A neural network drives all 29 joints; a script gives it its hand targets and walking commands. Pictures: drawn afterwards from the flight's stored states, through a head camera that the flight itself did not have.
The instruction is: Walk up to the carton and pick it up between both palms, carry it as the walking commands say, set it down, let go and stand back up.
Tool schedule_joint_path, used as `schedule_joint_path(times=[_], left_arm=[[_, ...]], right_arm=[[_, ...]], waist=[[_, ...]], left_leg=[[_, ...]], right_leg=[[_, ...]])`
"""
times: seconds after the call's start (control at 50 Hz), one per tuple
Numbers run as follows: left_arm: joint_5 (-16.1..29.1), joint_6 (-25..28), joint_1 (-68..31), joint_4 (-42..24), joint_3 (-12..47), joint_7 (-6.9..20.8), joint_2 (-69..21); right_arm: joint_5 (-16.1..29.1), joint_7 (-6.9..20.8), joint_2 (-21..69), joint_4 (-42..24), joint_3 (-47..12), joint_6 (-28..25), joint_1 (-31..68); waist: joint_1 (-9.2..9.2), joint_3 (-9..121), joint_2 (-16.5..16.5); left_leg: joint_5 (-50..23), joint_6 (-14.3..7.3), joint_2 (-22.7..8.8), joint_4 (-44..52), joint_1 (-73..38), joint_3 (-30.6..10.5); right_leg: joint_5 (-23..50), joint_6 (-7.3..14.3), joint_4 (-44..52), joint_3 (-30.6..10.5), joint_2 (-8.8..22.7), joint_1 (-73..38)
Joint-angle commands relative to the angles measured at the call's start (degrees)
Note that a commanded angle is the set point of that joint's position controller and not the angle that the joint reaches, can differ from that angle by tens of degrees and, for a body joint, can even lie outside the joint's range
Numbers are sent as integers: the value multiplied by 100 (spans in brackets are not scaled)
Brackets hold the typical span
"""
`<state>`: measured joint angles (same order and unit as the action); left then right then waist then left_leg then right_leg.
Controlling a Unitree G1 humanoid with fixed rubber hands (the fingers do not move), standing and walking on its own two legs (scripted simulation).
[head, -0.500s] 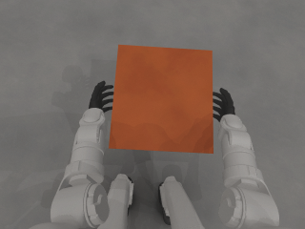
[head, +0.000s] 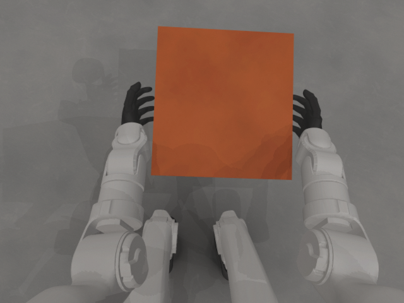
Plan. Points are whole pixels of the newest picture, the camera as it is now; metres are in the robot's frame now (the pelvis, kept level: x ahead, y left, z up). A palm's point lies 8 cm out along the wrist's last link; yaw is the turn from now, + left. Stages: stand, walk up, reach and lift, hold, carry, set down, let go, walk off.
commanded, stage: set down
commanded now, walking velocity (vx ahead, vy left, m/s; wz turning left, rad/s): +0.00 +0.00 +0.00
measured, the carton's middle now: (218, 115) +0.49 -0.06 -0.19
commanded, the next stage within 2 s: none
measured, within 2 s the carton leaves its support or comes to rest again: neither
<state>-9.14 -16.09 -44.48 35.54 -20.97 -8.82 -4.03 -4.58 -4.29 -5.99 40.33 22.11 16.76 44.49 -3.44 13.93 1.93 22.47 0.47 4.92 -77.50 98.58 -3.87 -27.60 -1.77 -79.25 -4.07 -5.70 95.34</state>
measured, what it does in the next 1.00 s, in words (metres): lowers itself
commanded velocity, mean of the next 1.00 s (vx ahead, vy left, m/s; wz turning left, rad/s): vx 0.00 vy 0.00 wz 0.00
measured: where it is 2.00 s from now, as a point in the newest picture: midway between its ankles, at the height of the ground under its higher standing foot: (196, 258)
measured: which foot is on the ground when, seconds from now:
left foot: down 0.00-1.00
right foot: down 0.00-1.00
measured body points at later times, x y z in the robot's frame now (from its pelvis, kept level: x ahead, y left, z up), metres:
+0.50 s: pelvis -0.02 -0.01 -0.08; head +0.26 -0.01 +0.27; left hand +0.49 +0.13 -0.18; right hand +0.48 -0.22 -0.17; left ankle +0.09 +0.11 -0.56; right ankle +0.06 -0.12 -0.56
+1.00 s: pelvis -0.04 -0.01 -0.14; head +0.31 -0.01 +0.15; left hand +0.51 +0.13 -0.28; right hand +0.49 -0.22 -0.27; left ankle +0.09 +0.11 -0.56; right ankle +0.06 -0.12 -0.56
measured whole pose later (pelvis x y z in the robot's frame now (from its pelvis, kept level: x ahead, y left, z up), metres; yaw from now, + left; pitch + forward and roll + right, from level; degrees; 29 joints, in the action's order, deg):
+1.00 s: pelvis -0.04 -0.01 -0.14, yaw +1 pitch +47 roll -1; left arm -6.0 -18.7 -70.7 41.9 -24.0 -8.7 6.4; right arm -4.1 -2.8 -13.6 43.2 19.2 21.0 69.1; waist -3.3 -2.5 1.4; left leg 25.7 2.3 6.6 -105.0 126.0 -3.2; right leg -32.7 -2.0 -108.6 -2.0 -6.3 122.6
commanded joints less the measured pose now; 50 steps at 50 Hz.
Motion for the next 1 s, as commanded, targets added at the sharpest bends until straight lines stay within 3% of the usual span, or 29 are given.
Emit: schedule_joint_path(times=[0.0, 0.02, 0.06, 0.16, 0.22, 0.32, 0.34, 0.36, 0.38, 0.4, 0.42, 0.46, 0.48, 0.5, 0.52, 0.54, 0.62, 0.64, 0.66, 0.68, 0.7, 0.72, 0.82, 0.84, 0.86, 0.88, 0.94, 0.96, 0.98], left_arm=[[443, 168, -3698, 287, 2742, 1491, -4684], [547, 83, -3553, 772, 2631, 1517, -4811], [810, 30, -4028, 518, 2715, 1620, -4695], [1287, -37, -4798, -320, 3172, 1872, -4761], [1593, 36, -5093, -867, 3522, 1744, -4909], [987, 60, -4997, -140, 2953, 1649, -4551], [757, 40, -5257, 312, 2687, 1624, -4332], [469, 27, -4694, 768, 2439, 1591, -4244], [529, 16, -4390, 1023, 2478, 1618, -4629], [515, 48, -4360, 846, 2416, 1587, -4358], [614, 8, -4506, 901, 2486, 1568, -4294], [782, 26, -4988, 766, 2506, 1638, -4166], [838, 25, -5250, 419, 2716, 1702, -4222], [788, 12, -5067, 482, 2376, 1643, -4119], [715, -40, -4929, 619, 2348, 1631, -4131], [1073, 38, -5506, -212, 2795, 1638, -4301], [1431, 15, -6298, -604, 3200, 1456, -3960], [1568, 19, -6382, -449, 3044, 1403, -3988], [1608, 17, -6604, -532, 3219, 1376, -4027], [1548, 43, -6711, -753, 3119, 1381, -3665], [1361, -76, -6614, -156, 2837, 1353, -3855], [1044, -35, -6329, 133, 2508, 1317, -3475], [848, -137, -6434, 772, 2128, 1589, -3797], [817, -211, -6045, 929, 2333, 1582, -4157], [975, -173, -6391, 703, 2398, 1622, -3940], [1094, -219, -6251, 415, 2699, 1607, -4048], [1498, -123, -6551, -74, 2974, 1602, -4129], [1270, -150, -6331, 143, 2765, 1562, -3915], [1385, -126, -6125, 59, 2892, 1492, -4153]], right_arm=[[577, 2258, 4900, -347, -2626, -325, 4230], [348, 2191, 4435, -248, -2315, -247, 4306], [630, 2064, 4764, -713, -2822, -198, 4850], [687, 1874, 4638, -1269, -3031, -65, 5027], [1207, 1712, 4926, -2100, -3443, -224, 5616], [890, 1863, 4871, -429, -2870, -126, 4858], [477, 1871, 4495, 176, -2368, -92, 4597], [525, 1911, 4617, 427, -2280, -143, 4599], [274, 1915, 4701, 694, -2002, -81, 3992], [476, 1956, 4707, 293, -2221, -107, 4519], [325, 1943, 4565, 373, -2181, -50, 4293], [704, 1888, 4555, -134, -2491, -129, 5125], [781, 1877, 4587, -494, -2569, -120, 5229], [972, 1885, 4513, -882, -2779, -137, 6075], [1035, 1892, 4447, -833, -2753, -101, 5889], [1266, 1810, 4489, -1649, -3070, -179, 6043], [1610, 1642, 4027, -2127, -3396, -287, 7050], [1323, 1534, 3804, -1937, -3205, -196, 7050], [1317, 1576, 3658, -1607, -3019, -177, 7048], [1243, 1609, 3647, -1348, -3125, -154, 6726], [1174, 1624, 3503, -1177, -2973, -188, 7031], [917, 1693, 3472, -558, -2725, -132, 6653], [445, 1895, 3793, 36, -1988, 29, 5749], [526, 1886, 4171, 266, -2108, 91, 5661], [730, 1914, 3956, -377, -2241, 10, 6162], [1000, 1892, 4015, -806, -2667, -40, 6486], [1443, 1703, 3920, -1484, -3122, -68, 7078], [1385, 1703, 3755, -1335, -3186, -71, 7035], [1481, 1688, 3703, -2032, -3138, -187, 7524]], waist=[[152, 4730, -100], [-212, 4667, -253], [66, 5438, -379], [-565, 6453, -500], [-311, 7353, -286], [23, 5882, 228], [-501, 5046, 362], [-125, 4541, 371], [-567, 4369, 171], [-99, 4550, 280], [-409, 4741, 163], [-21, 5009, -29], [-284, 5021, 150], [345, 5588, -190], [-18, 5632, -61], [242, 6513, -8], [-1, 7245, 18], [-327, 6853, -737], [-472, 6897, -194], [-26, 6808, -126], [-284, 6546, 79], [-91, 5862, -248], [-727, 5006, -109], [-214, 5411, 55], [-643, 5571, 61], [-187, 6213, 324], [-374, 7025, 42], [103, 6758, 132], [-256, 7008, 54]], left_leg=[[-1120, 32, 222, 83, -3583, 314], [-771, 15, 265, 143, -3445, 185], [-759, -25, 381, -85, -3408, 421], [-1364, 29, 422, -668, -3001, 413], [-2179, 8, 471, -996, -3263, 442], [-1878, 65, 340, -1147, -2675, 541], [-1140, 99, 249, -1114, -2221, 458], [-963, 95, 272, -1115, -2032, 544], [-834, 112, 329, -948, -2154, 512], [-854, 91, 307, -1084, -2091, 632], [-793, 81, 369, -1093, -2028, 668], [-836, 6, 400, -1308, -1935, 686], [-983, 10, 427, -1271, -1822, 706], [-1212, -87, 406, -1372, -2103, 647], [-1147, -105, 456, -1502, -1913, 787], [-1613, -133, 522, -1487, -2422, 676], [-1880, -75, 408, -1980, -2738, 611], [-1911, -66, 357, -1914, -2648, 334], [-1877, -88, 407, -1948, -2814, 382], [-2052, -19, 371, -2068, -2936, 495], [-1247, -19, 296, -2161, -2575, 473], [-867, -47, 311, -2075, -1942, 574], [-39, 19, 279, -2255, -1382, 794], [-615, -5, 356, -2027, -2061, 742], [-574, 22, 322, -2236, -1866, 770], [-1070, 28, 390, -2343, -2308, 805], [-1622, -24, 464, -2639, -1881, 863], [-1911, -41, 378, -2580, -2061, 798], [-2040, -121, 366, -2709, -2407, 549]], right_leg=[[1365, 108, 502, 420, -121, -1334], [1140, 78, 392, 603, -134, -1210], [1177, 7, 454, 583, -148, -1794], [2067, -28, -64, 609, -185, -2169], [2756, -46, -436, 557, -170, -2735], [2086, 14, -664, 546, -152, -1042], [1496, 51, -701, 564, -136, -463], [1284, 63, -589, 504, -130, -235], [1323, 28, -485, 676, -191, -359], [1340, 64, -552, 461, -133, -486], [1449, 30, -512, 554, -144, -692], [1426, -47, -628, 584, -114, -806], [1683, -43, -592, 497, -183, -1068], [1690, -83, -851, 569, -117, -1051], [1892, -86, -843, 505, -90, -1279], [2499, -119, -1093, 484, -136, -1821], [2260, -30, -1482, 629, -164, -1240], [2103, -36, -1410, 821, -158, -991], [1857, 58, -1409, 727, -185, -751], [1672, 92, -1376, 703, -94, -409], [1157, 199, -1423, 605, -95, -317], [949, 94, -1492, 693, -55, -108], [548, 70, -1452, 747, -80, 145], [967, 48, -1533, 786, -69, -76], [988, -23, -1609, 940, -116, -60], [1337, 5, -1736, 801, -102, -153], [2251, -41, -2019, 813, -69, -1104], [2223, -31, -2131, 742, -49, -660], [2386, -34, -2319, 773, -128, -490]])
